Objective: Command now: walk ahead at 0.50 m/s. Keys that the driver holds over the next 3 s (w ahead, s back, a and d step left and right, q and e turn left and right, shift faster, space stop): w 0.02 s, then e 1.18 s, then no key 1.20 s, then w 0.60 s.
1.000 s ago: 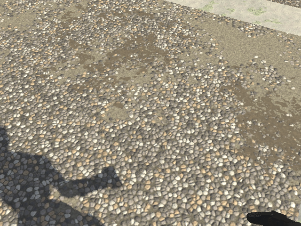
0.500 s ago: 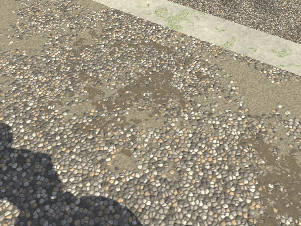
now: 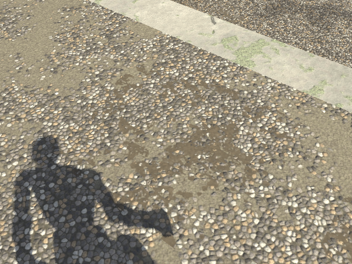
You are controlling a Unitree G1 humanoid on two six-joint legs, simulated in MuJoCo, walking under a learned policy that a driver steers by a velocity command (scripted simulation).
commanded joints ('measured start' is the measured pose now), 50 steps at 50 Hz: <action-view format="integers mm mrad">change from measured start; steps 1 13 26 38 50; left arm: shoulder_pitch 42 -19 -202 -271 -188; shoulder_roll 146 108 88 178 239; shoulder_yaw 27 41 41 65 88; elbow -26 -64 -201 -272 -272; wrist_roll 2 9 24 4 17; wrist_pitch -13 67 155 122 122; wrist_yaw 7 35 -11 33 15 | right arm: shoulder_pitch -121 89 88 95 37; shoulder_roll -41 -69 -146 -123 -100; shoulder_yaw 0 -25 -59 -73 -55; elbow -81 -30 -25 -58 -134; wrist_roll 6 19 0 -2 24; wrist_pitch -13 -29 9 66 69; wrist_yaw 0 -61 -65 -54 -68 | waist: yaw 13 -39 -38 -64 -6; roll -105 61 86 -170 -162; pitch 41 -124 -91 -64 -93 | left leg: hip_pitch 65 553 371 44 188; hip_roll -40 228 235 -74 -137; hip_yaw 55 -136 78 -9 -43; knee -110 -403 -474 321 11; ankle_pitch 62 567 -26 -320 -375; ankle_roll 0 183 190 -49 -45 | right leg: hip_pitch -60 -507 -373 -158 -154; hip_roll -256 -124 -131 -270 -259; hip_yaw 117 102 -10 303 490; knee -66 981 618 108 153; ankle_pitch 368 -263 -144 351 278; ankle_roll -108 54 69 -147 -168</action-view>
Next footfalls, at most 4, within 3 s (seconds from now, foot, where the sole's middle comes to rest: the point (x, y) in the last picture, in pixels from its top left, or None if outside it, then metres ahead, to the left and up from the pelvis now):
0.14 left None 0.25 0.12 -0.78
0.64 right None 0.17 -0.09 -0.78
1.10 left None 0.24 0.09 -0.78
1.50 right None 0.07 -0.05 -0.78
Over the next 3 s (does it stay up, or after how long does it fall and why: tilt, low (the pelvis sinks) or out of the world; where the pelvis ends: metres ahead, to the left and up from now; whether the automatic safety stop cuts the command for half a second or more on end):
stays up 0.23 -0.07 -0.01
